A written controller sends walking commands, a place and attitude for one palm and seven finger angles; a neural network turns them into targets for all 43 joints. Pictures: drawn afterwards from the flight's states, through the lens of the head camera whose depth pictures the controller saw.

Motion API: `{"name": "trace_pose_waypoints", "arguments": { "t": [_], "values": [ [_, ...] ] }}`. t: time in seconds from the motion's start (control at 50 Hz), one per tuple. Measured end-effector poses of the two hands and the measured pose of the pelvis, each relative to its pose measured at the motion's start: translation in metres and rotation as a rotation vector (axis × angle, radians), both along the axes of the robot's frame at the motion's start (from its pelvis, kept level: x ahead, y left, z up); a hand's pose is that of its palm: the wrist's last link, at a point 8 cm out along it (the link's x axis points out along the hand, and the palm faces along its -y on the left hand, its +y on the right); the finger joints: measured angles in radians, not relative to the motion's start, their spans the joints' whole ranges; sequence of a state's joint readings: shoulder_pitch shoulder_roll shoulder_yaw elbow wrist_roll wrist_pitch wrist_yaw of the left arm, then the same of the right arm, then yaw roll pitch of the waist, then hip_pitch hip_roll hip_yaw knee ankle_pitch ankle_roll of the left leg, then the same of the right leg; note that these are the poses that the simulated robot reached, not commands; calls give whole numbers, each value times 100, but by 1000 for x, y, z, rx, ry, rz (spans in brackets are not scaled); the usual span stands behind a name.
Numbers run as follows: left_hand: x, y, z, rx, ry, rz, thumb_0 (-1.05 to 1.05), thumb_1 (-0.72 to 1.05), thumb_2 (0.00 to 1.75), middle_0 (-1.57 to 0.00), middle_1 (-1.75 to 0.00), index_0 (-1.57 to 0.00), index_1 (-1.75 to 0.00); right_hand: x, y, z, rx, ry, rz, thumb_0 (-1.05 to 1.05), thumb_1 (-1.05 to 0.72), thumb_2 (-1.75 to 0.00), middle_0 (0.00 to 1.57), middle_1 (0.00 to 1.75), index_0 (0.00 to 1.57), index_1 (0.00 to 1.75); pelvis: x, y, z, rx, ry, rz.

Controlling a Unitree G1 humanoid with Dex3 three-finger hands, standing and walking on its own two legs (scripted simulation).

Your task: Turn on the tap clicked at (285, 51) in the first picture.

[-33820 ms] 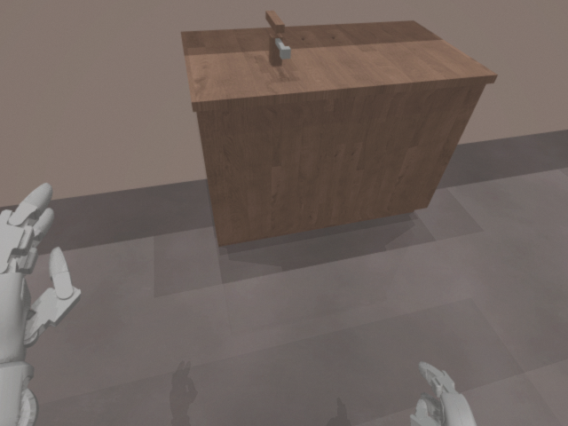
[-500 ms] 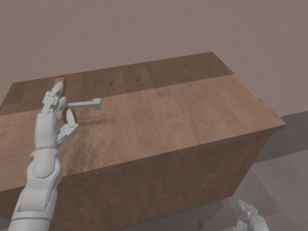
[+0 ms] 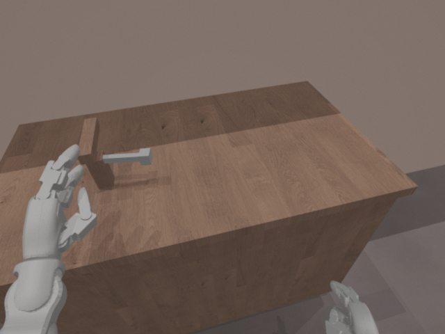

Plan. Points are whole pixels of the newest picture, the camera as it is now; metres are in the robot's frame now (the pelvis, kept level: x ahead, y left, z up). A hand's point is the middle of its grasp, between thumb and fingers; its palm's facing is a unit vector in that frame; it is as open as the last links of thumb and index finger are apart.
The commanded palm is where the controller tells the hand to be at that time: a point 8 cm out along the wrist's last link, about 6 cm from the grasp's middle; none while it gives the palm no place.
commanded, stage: draw the hand back beside the body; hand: left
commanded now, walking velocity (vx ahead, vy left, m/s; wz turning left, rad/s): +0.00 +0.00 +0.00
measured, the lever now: (145, 156) +0.46 +0.25 +0.06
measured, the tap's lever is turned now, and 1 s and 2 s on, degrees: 79 79 79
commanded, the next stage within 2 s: step back with the hand held close in 0.48 s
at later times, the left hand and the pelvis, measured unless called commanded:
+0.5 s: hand (72, 233) +0.20 +0.24 +0.15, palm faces +0.40 -0.86 -0.32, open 7.4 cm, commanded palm +0.16 +0.29 +0.16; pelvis +0.00 +0.00 +0.00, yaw +1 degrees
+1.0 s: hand (53, 262) +0.16 +0.25 +0.14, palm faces +0.32 -0.85 -0.42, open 7.4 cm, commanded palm +0.12 +0.30 +0.17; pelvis -0.04 +0.02 -0.01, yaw +0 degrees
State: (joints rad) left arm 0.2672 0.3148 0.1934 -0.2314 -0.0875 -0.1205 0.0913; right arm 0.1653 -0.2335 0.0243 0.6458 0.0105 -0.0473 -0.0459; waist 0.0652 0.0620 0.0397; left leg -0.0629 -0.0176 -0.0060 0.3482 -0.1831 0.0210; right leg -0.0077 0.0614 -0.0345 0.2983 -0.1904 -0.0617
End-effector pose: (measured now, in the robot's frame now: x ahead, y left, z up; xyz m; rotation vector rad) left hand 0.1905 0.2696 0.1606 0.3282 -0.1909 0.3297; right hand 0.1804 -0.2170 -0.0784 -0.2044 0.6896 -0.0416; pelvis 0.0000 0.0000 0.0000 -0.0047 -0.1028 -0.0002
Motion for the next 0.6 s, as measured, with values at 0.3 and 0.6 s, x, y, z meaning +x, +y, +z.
{"name": "trace_pose_waypoints", "arguments": {
  "t": [0.3, 0.6],
  "values": [
    [-33, 16, 8, 67, 6, 52, 1, 89, 90, -21, -30, -21, -30, 13, 8, 8, 1, -52, 15, 1, -90, -90, 20, 30, 20, 30, 5, 4, -2, -5, 1, 6],
    [-30, 12, 6, 50, -1, 44, 1, 89, 90, -21, -30, -21, -30, 8, 12, 5, 5, -44, 21, 1, -90, -90, 20, 30, 20, 30, 3, 4, -2, -4, -1, 9]
  ]
}}
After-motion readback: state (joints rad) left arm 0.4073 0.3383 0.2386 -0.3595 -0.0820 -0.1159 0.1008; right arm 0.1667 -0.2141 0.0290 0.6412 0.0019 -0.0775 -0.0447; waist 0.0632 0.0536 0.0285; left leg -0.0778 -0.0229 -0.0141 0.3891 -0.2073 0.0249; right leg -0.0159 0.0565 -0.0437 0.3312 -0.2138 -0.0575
